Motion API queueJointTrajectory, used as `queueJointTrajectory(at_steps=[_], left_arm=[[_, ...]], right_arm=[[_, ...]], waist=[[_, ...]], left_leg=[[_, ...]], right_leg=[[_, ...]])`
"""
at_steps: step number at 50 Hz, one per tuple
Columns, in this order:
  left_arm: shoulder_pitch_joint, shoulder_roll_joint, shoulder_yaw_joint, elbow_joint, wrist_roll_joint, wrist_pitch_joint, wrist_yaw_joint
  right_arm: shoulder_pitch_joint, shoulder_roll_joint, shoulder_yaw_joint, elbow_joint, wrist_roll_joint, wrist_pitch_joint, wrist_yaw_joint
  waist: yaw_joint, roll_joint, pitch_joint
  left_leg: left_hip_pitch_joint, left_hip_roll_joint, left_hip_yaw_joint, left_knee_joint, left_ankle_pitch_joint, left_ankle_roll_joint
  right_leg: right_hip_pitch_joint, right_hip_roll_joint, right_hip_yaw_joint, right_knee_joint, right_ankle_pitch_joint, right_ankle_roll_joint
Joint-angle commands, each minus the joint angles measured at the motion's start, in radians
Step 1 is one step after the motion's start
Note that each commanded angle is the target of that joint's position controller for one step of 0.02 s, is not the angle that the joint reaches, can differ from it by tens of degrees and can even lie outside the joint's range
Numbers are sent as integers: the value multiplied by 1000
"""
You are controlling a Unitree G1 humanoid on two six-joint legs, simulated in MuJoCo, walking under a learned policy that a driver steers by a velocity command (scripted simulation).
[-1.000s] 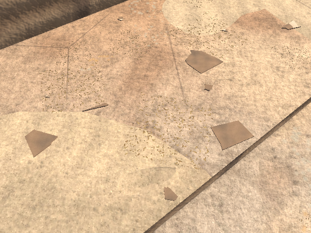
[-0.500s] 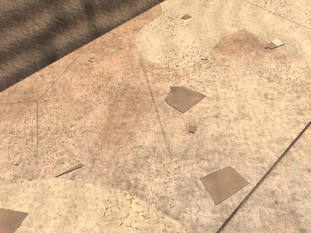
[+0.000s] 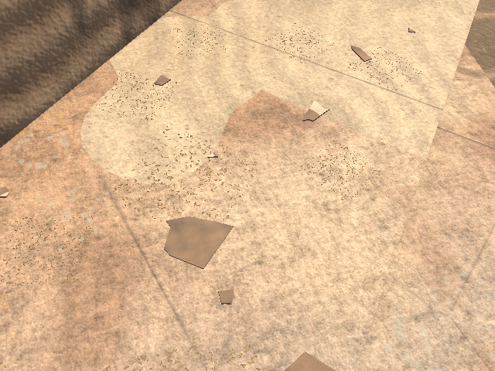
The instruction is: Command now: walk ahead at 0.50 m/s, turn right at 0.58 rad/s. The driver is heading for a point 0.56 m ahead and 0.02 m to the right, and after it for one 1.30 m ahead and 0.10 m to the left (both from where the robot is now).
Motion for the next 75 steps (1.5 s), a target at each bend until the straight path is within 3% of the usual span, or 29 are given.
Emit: queueJointTrajectory(at_steps=[1, 8, 12, 18, 19, 20, 21, 22, 23, 24, 28, 35, 40, 43, 46, 47, 48, 49, 50, 51, 53, 60, 65, 70, 71, 72, 73, 74, 75], left_arm=[[52, 48, 16, -64, 2, 21, 19], [-154, 1, 0, -107, -1, 16, -21], [-338, -27, -27, -175, -10, 1, -64], [-103, 116, 34, -148, -9, 2, -61], [73, 159, 62, -111, -3, 4, -48], [159, 210, 72, -88, -1, 8, -32], [119, 241, 64, -120, 11, -21, -31], [127, 127, 32, -115, 25, -35, -31], [79, 101, 21, -108, 26, -46, -35], [17, 90, 13, -109, 19, -54, -38], [-39, 51, -13, -90, 26, -74, -36], [39, 91, -20, -15, 36, -78, -19], [93, 130, -10, 36, 27, -65, -21], [57, 152, -2, 42, 25, -45, -6], [35, 157, -5, 17, 38, -21, 23], [165, 60, -36, -28, 60, -40, 19], [142, 44, -55, -35, 59, -72, 2], [49, 123, -36, -51, 17, -95, -15], [-30, 122, -39, -78, 4, -106, -15], [-69, 118, -41, -93, 23, -110, -7], [-44, 126, -29, -103, 44, -93, 5], [-168, 52, -51, -142, 54, -72, 15], [-313, 60, -49, -174, 32, -93, -8], [-172, 119, -9, -142, 31, -114, -12], [-37, 159, 7, -127, 48, -119, -4], [96, 240, 27, -114, 64, -110, 6], [138, 214, 29, -85, 37, -96, -1], [88, 126, 9, -103, 26, -90, 4], [44, 94, -2, -107, 31, -81, 9]], right_arm=[[-38, -60, -29, -33, 26, -66, -1], [58, -139, -60, 8, 6, -37, -31], [137, -200, -76, 40, 20, -11, -31], [71, -300, -98, 31, 46, 24, -35], [45, -283, -89, 22, 52, 22, -35], [71, -166, -56, -10, 16, 10, -30], [114, -115, -20, -60, 21, -30, -13], [8, -186, -36, -74, 51, -59, 4], [-44, -201, -34, -89, 68, -69, 10], [-50, -182, -29, -79, 50, -69, 3], [9, -175, -32, -49, 18, -17, 1], [-197, -121, -2, -80, 23, -1, 11], [-307, -123, 0, -127, 38, -3, 53], [-262, -148, -11, -134, 29, -1, 76], [81, -269, -72, -51, 21, 10, 59], [165, -392, -100, -54, 16, 11, 48], [185, -341, -85, -63, 29, 10, 53], [169, -277, -68, -61, 26, 14, 49], [113, -250, -61, -67, 26, 14, 43], [49, -238, -55, -79, 23, 15, 39], [-17, -202, -42, -100, 10, 11, 34], [37, -239, -54, -70, 26, 13, 1], [117, -245, -57, -37, 35, 35, -9], [82, -219, -53, -44, 28, 53, -10], [64, -173, -36, -62, 19, 47, -4], [163, -112, -16, -80, 20, 37, -3], [210, -151, -13, -93, 36, 29, -2], [144, -239, -36, -79, 43, 32, -1], [55, -253, -43, -94, 33, 39, 1]], waist=[[32, 155, 17], [-33, 86, 48], [-107, 78, 109], [70, 173, -77], [171, 146, -151], [148, -13, -202], [73, -149, -371], [123, -12, -359], [97, 44, -219], [47, 136, -143], [-38, 76, -71], [48, 2, 20], [96, 5, 60], [49, -16, 26], [-122, 13, -185], [-71, 257, -340], [-87, 324, -490], [-123, 235, -393], [-113, 158, -257], [-75, 75, -158], [-2, 104, -103], [-32, 119, -44], [-94, 144, -33], [3, 187, -85], [70, 147, -205], [66, -55, -357], [56, -263, -389], [79, -111, -240], [82, -27, -129]], left_leg=[[122, 244, -326, -565, 135, 85], [337, 164, -25, -634, 311, 59], [472, 222, 20, -631, 477, 33], [561, 243, 79, -178, 1269, 48], [407, 199, 92, 64, 1127, 26], [4, 98, 66, 387, 299, -10], [-293, -75, -132, 685, -240, -36], [-374, -8, -284, 699, -141, -17], [-384, 35, -268, 626, -48, -4], [-344, 77, -253, 548, 11, -14], [-224, 133, -231, 411, 105, -65], [-248, 116, -183, 25, 494, -80], [-320, 79, -178, -160, 457, -37], [-250, 36, -144, -209, 316, 10], [259, -41, -133, -224, 328, 80], [688, 214, -583, -208, 314, 248], [863, 315, -1013, -427, 116, 350], [805, 289, -913, -465, 8, 286], [654, 250, -782, -473, 38, 248], [482, 218, -683, -488, 144, 236], [284, 161, -582, -529, 326, 231], [152, 60, -424, -541, 439, 190], [232, 77, -513, -474, 337, 157], [294, 65, -599, -279, 442, 106], [202, 22, -544, -78, 417, 72], [-87, -115, -399, 245, 88, -3], [-316, -101, -343, 442, -237, -31], [-382, -35, -356, 521, -156, -43], [-380, -3, -317, 531, -68, -50]], right_leg=[[-108, -87, 76, -48, 34, 1], [-146, -53, -76, -415, 223, 32], [-175, -50, -134, -668, 221, 11], [181, 81, -220, -735, 29, -109], [463, 91, -171, -850, 112, -151], [812, -107, 139, -813, 71, -231], [1011, -351, 742, -958, -96, -439], [969, -335, 688, -1036, -104, -382], [827, -308, 528, -1051, -23, -334], [687, -264, 421, -1055, 94, -289], [425, -186, 217, -1121, 348, -245], [375, -124, -34, -1178, 293, -149], [589, -224, -52, -1151, 255, -136], [676, -253, -86, -1052, 506, -93], [520, -171, -176, -555, 756, -3], [99, -34, -176, -150, 228, 70], [-136, 94, -5, 50, -343, 93], [-234, 22, 66, 102, -284, 71], [-251, -20, 39, 55, -206, 59], [-223, -55, 25, -19, -146, 58], [-94, -94, 26, -119, -98, 70], [-57, -55, -18, -531, 177, 137], [8, 6, -2, -778, 281, 124], [260, 17, -6, -918, 175, 38], [509, -99, 84, -880, 175, -26], [879, -330, 414, -876, 116, -164], [957, -456, 738, -963, -133, -250], [830, -418, 649, -1002, -275, -207], [698, -366, 492, -1018, -230, -158]])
